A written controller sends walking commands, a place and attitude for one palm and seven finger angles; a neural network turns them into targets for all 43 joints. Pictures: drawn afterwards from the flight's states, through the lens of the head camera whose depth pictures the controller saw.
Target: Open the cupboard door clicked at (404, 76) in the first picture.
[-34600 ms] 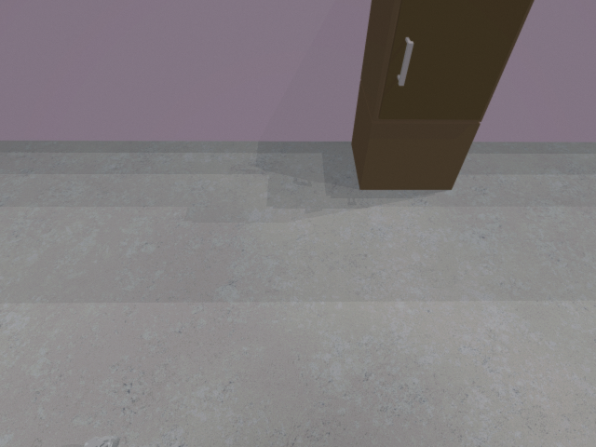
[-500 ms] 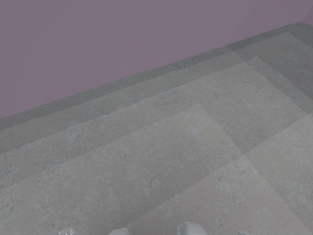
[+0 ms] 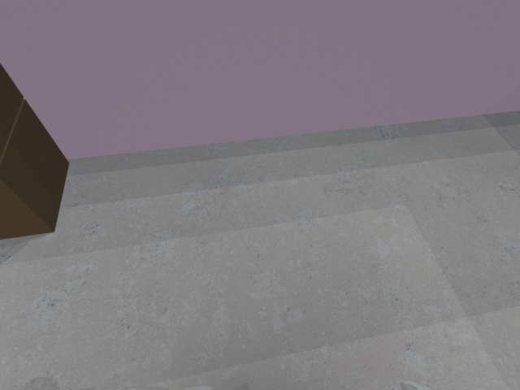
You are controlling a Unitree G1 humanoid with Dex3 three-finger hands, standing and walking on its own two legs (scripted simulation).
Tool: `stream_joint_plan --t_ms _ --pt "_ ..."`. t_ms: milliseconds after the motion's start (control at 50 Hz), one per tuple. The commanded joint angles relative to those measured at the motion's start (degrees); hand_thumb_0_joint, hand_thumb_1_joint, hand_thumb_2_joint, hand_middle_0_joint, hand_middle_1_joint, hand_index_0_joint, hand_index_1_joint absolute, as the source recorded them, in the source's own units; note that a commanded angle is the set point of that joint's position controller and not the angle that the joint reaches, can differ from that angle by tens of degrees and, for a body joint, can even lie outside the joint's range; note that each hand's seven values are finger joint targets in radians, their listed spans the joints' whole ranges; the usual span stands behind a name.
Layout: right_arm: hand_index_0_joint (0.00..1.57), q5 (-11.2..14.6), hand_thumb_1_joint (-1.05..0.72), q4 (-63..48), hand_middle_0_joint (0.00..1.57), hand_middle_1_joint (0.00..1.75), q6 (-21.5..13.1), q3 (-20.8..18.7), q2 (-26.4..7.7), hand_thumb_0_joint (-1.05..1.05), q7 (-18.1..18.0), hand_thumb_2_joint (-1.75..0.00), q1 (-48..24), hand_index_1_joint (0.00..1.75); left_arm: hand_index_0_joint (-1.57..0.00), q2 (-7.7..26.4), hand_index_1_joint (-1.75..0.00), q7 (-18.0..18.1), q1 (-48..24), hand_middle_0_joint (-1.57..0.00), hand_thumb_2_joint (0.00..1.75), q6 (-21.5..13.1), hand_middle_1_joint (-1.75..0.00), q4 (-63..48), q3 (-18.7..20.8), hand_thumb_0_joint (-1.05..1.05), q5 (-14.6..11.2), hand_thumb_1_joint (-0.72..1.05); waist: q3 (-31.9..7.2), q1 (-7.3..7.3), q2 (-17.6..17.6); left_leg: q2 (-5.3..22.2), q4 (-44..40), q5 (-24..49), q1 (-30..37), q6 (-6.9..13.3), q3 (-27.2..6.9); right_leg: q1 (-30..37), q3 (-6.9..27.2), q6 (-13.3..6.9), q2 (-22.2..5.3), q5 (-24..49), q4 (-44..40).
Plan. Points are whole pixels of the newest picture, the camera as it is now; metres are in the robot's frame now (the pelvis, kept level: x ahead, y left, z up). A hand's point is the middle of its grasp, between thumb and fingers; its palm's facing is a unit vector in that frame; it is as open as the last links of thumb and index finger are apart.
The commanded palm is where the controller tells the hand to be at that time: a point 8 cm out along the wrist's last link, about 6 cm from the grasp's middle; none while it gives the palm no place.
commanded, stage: turn to face it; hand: left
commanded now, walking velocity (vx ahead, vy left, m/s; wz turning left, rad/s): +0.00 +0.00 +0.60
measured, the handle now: out of the picture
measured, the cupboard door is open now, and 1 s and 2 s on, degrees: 42 42 42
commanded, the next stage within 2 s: take the last steps up to it in 1.46 s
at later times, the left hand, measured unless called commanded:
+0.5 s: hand out of the picture +0.04 +0.18 -0.14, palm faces +0.29 -0.92 -0.28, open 7.4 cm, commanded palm none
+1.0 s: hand out of the picture +0.00 +0.21 -0.15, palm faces +0.57 -0.76 -0.30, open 7.4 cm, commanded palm none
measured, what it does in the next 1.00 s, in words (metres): steps on the spot, turning left: left foot, then right foot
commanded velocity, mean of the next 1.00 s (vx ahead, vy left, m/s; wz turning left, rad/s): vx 0.00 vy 0.00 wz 0.59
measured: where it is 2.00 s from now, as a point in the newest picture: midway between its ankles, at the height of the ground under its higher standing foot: outside the picture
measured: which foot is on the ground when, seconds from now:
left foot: up 0.00-0.00, down 0.02-0.32, up 0.34-0.64, down 0.66-1.00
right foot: down 0.00-0.00, up 0.02-0.30, down 0.32-0.66, up 0.68-0.98, down 1.00-1.00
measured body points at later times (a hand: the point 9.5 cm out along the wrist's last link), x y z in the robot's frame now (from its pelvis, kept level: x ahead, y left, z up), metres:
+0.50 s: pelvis +0.01 -0.04 +0.01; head +0.07 -0.04 +0.46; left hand +0.03 +0.23 -0.12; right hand +0.17 -0.27 -0.14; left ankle -0.04 +0.08 -0.66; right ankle +0.04 -0.15 -0.73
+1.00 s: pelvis +0.04 -0.04 +0.00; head +0.08 -0.02 +0.45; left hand -0.03 +0.25 -0.12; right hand +0.25 -0.21 -0.15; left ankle -0.03 +0.08 -0.73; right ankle +0.13 -0.15 -0.73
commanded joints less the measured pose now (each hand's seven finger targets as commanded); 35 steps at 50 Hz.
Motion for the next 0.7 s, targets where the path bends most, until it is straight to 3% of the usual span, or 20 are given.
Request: stream_joint_plan --t_ms 0,20,40,100,200,260,280,300,320,340,380,420,500,540,580,600,620,640,660,680 --pt "0.20 -0.7 -0.90 -2.1 0.20 0.30 -1.5 -3.8 -16.5 0.00 -1.6 -0.90 11.7 0.30 -0.20 7.9 -0.30 0.7 -5.9 -0.20 0.90 0.4 -0.30 -8.0 2.5 0.00 -0.4 0.90 -11.3 -6.04 15.1 25.1 -12.7 31.2 16.1 16.4 -30.5 -19.5 7.2 2.3 2.5 -18.5 26.7" --pt "0.20 -0.9 -0.90 -1.8 0.20 0.30 -2.0 -3.5 -14.6 0.00 -2.3 -0.90 10.7 0.30 -0.20 7.5 -0.30 1.1 -8.1 -0.20 0.90 0.6 -0.30 -7.5 2.7 0.00 -0.2 0.90 -10.2 -5.24 14.0 20.8 -12.7 28.4 13.7 15.6 -29.1 -20.6 9.4 1.9 2.9 -15.1 29.2" --pt "0.20 -0.8 -0.90 -2.5 0.20 0.30 -2.1 -3.1 -13.5 0.00 -2.8 -0.90 7.8 0.30 -0.20 7.3 -0.30 1.1 -8.1 -0.20 0.90 0.7 -0.30 -6.3 2.8 0.00 -0.4 0.90 -8.9 -3.97 16.5 18.5 -13.1 27.1 10.9 14.4 -27.2 -20.5 10.7 1.9 2.8 -12.0 30.5" --pt "0.20 -0.7 -0.90 -3.4 0.20 0.30 -2.4 -2.2 -10.8 0.00 -3.3 -0.90 2.7 0.30 -0.20 7.0 -0.30 0.4 -5.1 -0.20 0.90 1.1 -0.30 -4.0 2.9 0.00 -0.5 0.90 -8.1 -0.84 11.9 13.4 -12.6 27.1 8.6 11.3 -20.4 -16.1 10.5 2.1 4.0 -6.0 26.5" --pt "0.20 -0.9 -0.90 -3.3 0.20 0.30 -1.8 -2.6 -11.2 0.00 -3.0 -0.90 2.0 0.30 -0.20 6.1 -0.30 0.4 -4.9 -0.20 0.90 0.8 -0.30 -4.5 2.6 0.00 -0.8 0.90 -8.5 -0.74 11.6 11.6 -12.1 22.2 4.9 11.0 -22.3 -6.9 8.9 1.3 7.5 -6.0 10.7" --pt "0.20 -0.3 -0.90 -4.3 0.20 0.30 -1.3 -2.9 -10.7 0.00 -2.8 -0.90 -1.0 0.30 -0.20 7.1 -0.30 0.7 0.6 -0.20 0.90 0.1 -0.30 -3.4 3.1 0.00 -0.9 0.90 -8.9 2.25 9.3 8.4 -7.4 17.5 -2.6 8.2 -22.5 6.6 7.8 0.6 9.0 4.0 -5.9" --pt "0.20 0.2 -0.90 -5.0 0.20 0.30 -1.2 -2.6 -8.5 0.00 -2.4 -0.90 -1.6 0.30 -0.20 10.4 -0.30 1.1 3.3 -0.20 0.90 -0.5 -0.30 -3.2 3.8 0.00 -0.3 0.90 -9.1 3.78 2.5 4.0 -1.1 7.7 -9.7 5.0 -19.3 13.4 14.8 -0.9 2.6 3.6 -15.7" --pt "0.20 0.5 -0.90 -6.2 0.20 0.30 -1.2 -2.1 -4.7 0.00 -2.0 -0.90 -1.4 0.30 -0.20 15.2 -0.30 1.5 3.9 -0.20 0.90 -0.9 -0.30 -3.3 4.8 0.00 0.5 0.90 -7.6 4.07 -13.2 -4.9 12.4 -11.4 -18.1 0.1 -7.9 15.0 31.4 -7.5 -13.5 4.2 -21.9" --pt "0.20 -0.1 -0.90 -6.7 0.20 0.30 -1.0 -2.3 -6.2 0.00 -1.5 -0.90 -1.8 0.30 -0.20 16.0 -0.30 1.5 2.7 -0.20 0.90 -0.7 -0.30 -4.1 4.2 0.00 0.2 0.90 -6.4 3.82 -11.5 -2.9 25.6 -18.0 -15.9 0.4 -8.1 6.8 32.1 -12.3 -18.9 5.1 -22.7" --pt "0.20 -0.2 -0.90 -5.6 0.20 0.30 -0.4 -2.7 -6.2 0.00 -1.5 -0.90 -1.8 0.30 -0.20 13.0 -0.30 1.8 0.3 -0.20 0.90 -1.1 -0.30 -4.5 3.9 0.00 0.1 0.90 -5.6 2.08 -11.8 -1.2 33.1 -14.8 -16.3 0.4 -9.3 3.9 30.1 -12.3 -15.6 6.0 -21.4" --pt "0.20 -0.2 -0.90 -3.8 0.20 0.30 0.2 -2.5 -5.2 0.00 -0.8 -0.90 -0.1 0.30 -0.20 9.3 -0.30 1.8 -4.3 -0.20 0.90 -0.8 -0.30 -5.7 2.9 0.00 -0.1 0.90 -4.4 -0.35 -11.6 0.9 36.0 -9.1 -15.8 -0.6 -7.3 3.4 18.2 -10.4 -10.1 14.5 -18.5" --pt "0.20 0.0 -0.90 -3.8 0.20 0.30 0.0 -1.7 -3.6 0.00 -0.5 -0.90 -1.3 0.30 -0.20 8.9 -0.30 1.8 -3.0 -0.20 0.90 -1.4 -0.30 -5.4 2.8 0.00 0.1 0.90 -5.6 0.27 -10.5 1.0 27.8 -9.1 -13.9 -1.6 -4.2 7.3 12.2 -9.6 -8.5 26.5 -15.9" --pt "0.20 0.5 -0.90 -4.6 0.20 0.30 -0.7 -0.6 -1.8 0.00 -0.2 -0.90 -4.9 0.30 -0.20 12.0 -0.30 1.7 2.8 -0.20 0.90 -1.5 -0.30 -3.1 3.7 0.00 0.3 0.90 -8.4 3.36 -8.2 -0.2 11.9 -9.8 -9.5 -1.6 0.1 14.5 10.1 -9.8 -10.4 39.3 -10.9" --pt "0.20 0.5 -0.90 -4.5 0.20 0.30 -1.1 -0.4 -1.9 0.00 -0.4 -0.90 -3.6 0.30 -0.20 12.8 -0.30 1.5 2.8 -0.20 0.90 -1.4 -0.30 -2.3 4.1 0.00 0.3 0.90 -9.3 2.73 -9.8 -0.9 5.0 -7.3 -6.3 -1.0 1.4 15.0 8.7 -8.7 -10.6 41.5 -8.1" --pt "0.20 0.4 -0.90 -3.8 0.20 0.30 -1.4 -0.6 -3.3 0.00 -0.5 -0.90 -0.8 0.30 -0.20 12.6 -0.30 1.2 1.8 -0.20 0.90 -1.1 -0.30 -2.2 4.2 0.00 -0.2 0.90 -9.5 1.03 -9.0 -1.2 -3.9 1.0 1.5 -0.1 1.6 10.5 5.4 -5.4 -9.2 36.8 -3.6" --pt "0.20 0.2 -0.90 -3.0 0.20 0.30 -1.6 -1.2 -5.7 0.00 -0.6 -0.90 2.3 0.30 -0.20 12.2 -0.30 1.0 0.6 -0.20 0.90 -0.8 -0.30 -2.7 4.2 0.00 -0.7 0.90 -10.3 -1.25 -4.5 0.8 -9.2 9.3 9.5 1.3 -0.8 4.1 3.4 -2.9 -8.6 31.6 2.4" --pt "0.20 -0.5 -0.90 -2.7 0.20 0.30 -2.1 -2.8 -11.8 0.00 -0.9 -0.90 6.3 0.30 -0.20 8.8 -0.30 0.7 0.4 -0.20 0.90 -0.4 -0.30 -4.6 3.8 0.00 -1.0 0.90 -13.2 -3.31 11.7 14.9 -10.8 26.9 19.5 7.8 -19.5 -10.1 -0.2 1.5 -1.8 7.4 14.8" --pt "0.20 -0.5 -0.90 -1.9 0.20 0.30 -1.7 -3.7 -16.1 0.00 -1.5 -0.90 10.6 0.30 -0.20 6.5 -0.30 0.8 -3.7 -0.20 0.90 -0.1 -0.30 -7.1 2.4 0.00 -0.7 0.90 -12.7 -5.47 19.3 25.0 -12.3 42.7 20.2 16.3 -31.0 -19.0 4.0 2.6 2.8 -20.2 25.3" --pt "0.20 -0.6 -0.90 -1.2 0.20 0.30 -1.8 -3.6 -15.7 0.00 -2.1 -0.90 11.8 0.30 -0.20 8.0 -0.30 1.1 -7.0 -0.20 0.90 0.6 -0.30 -7.8 2.7 0.00 -0.2 0.90 -11.8 -6.00 11.5 24.2 -12.0 35.4 17.5 17.3 -30.1 -20.7 8.6 2.0 2.6 -17.7 30.2" --pt "0.20 -0.7 -0.90 -1.6 0.20 0.30 -2.2 -3.2 -14.1 0.00 -2.9 -0.90 9.6 0.30 -0.20 7.2 -0.30 1.3 -8.4 -0.20 0.90 0.5 -0.30 -6.7 2.6 0.00 -0.4 0.90 -11.1 -4.59 14.3 20.3 -11.7 34.3 15.2 15.8 -28.1 -21.3 10.5 2.2 2.3 -13.8 31.4"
